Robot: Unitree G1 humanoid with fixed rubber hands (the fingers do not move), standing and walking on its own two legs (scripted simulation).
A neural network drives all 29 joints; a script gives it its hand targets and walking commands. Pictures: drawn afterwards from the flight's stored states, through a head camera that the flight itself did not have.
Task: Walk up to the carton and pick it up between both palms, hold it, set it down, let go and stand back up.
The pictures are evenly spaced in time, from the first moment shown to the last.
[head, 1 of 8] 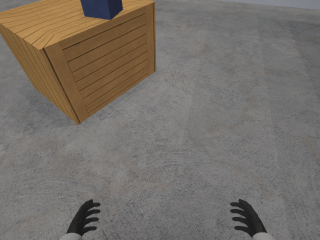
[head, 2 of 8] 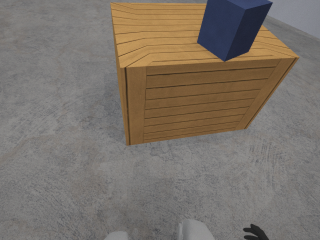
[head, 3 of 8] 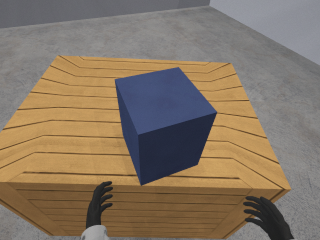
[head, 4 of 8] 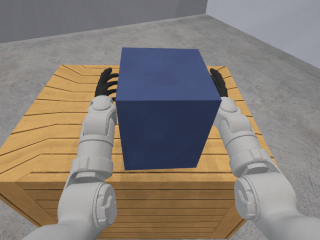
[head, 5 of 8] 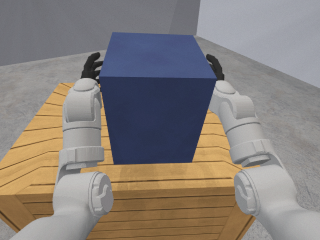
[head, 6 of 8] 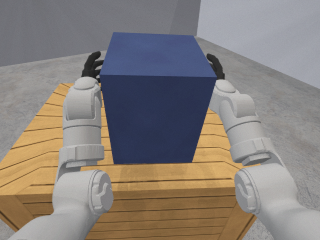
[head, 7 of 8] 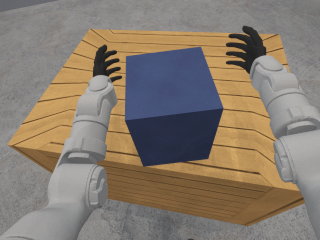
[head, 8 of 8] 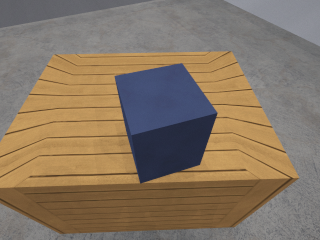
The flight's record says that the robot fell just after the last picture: no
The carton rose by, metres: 0.19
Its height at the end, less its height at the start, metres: +0.00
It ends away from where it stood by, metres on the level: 0.01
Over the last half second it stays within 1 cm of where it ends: yes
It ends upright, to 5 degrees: yes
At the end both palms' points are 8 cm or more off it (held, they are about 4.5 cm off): yes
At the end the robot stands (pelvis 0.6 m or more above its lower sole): yes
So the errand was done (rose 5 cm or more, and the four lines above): yes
